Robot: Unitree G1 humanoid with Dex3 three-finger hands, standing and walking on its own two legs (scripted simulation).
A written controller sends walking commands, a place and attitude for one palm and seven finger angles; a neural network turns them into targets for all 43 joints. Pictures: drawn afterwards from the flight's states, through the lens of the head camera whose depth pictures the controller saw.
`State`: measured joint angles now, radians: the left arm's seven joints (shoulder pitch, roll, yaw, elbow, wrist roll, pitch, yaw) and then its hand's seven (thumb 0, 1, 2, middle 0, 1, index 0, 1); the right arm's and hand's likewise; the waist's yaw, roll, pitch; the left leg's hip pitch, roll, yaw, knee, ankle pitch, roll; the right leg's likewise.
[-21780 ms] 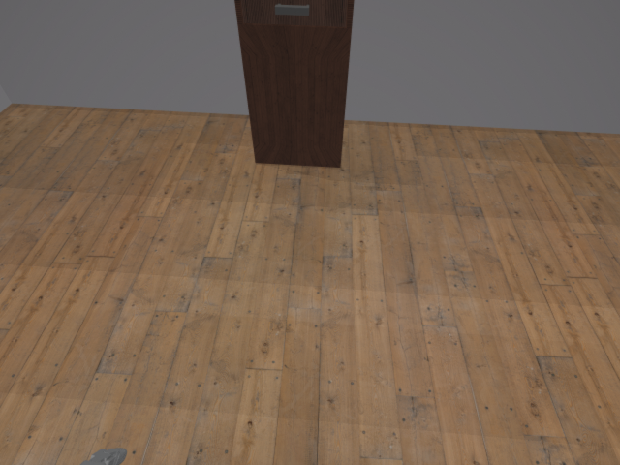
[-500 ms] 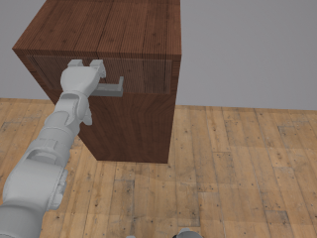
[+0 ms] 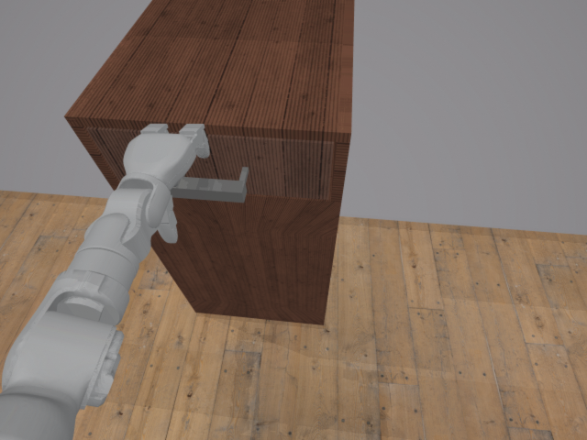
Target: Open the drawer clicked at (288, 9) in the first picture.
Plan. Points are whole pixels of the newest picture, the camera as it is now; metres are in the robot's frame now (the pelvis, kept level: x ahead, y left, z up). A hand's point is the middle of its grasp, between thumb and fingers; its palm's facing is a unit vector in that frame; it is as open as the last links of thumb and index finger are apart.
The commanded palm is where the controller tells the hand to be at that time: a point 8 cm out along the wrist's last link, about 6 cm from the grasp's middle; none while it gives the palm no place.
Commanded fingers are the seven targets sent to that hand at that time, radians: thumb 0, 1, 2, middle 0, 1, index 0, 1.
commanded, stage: re-aim the fingers above the handle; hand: left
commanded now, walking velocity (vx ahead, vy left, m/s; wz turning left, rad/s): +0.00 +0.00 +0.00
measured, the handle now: (210, 179) +0.53 +0.14 +0.01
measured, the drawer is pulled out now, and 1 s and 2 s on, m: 0.00 0.00 0.00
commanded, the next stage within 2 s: none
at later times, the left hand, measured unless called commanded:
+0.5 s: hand (172, 181) +0.47 +0.18 +0.07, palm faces -0.04 -0.03 -1.00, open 13.8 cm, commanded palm +0.46 +0.19 +0.13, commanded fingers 0.00 -0.50 0.30 -0.30 -1.20 -0.30 -1.20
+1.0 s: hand (179, 177) +0.48 +0.17 +0.07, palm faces -0.02 -0.03 -1.00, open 13.8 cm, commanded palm +0.46 +0.19 +0.13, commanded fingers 0.00 -0.50 0.30 -0.30 -1.20 -0.30 -1.20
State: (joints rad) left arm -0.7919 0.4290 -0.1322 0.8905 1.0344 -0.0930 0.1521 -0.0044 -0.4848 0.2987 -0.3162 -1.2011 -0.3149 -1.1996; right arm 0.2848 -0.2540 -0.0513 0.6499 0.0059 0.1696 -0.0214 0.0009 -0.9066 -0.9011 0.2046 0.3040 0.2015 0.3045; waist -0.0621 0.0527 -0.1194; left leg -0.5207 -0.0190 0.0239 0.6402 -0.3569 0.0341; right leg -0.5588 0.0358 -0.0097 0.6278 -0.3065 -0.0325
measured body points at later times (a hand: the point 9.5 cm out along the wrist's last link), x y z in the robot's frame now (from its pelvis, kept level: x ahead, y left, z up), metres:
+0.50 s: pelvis -0.01 +0.00 +0.00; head +0.06 -0.01 +0.44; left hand +0.47 +0.18 +0.13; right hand +0.02 -0.27 -0.14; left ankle -0.04 +0.10 -0.72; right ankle -0.01 -0.10 -0.72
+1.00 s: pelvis -0.01 +0.01 +0.00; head +0.06 +0.00 +0.44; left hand +0.47 +0.17 +0.13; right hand +0.01 -0.26 -0.14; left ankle -0.04 +0.10 -0.72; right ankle -0.01 -0.10 -0.72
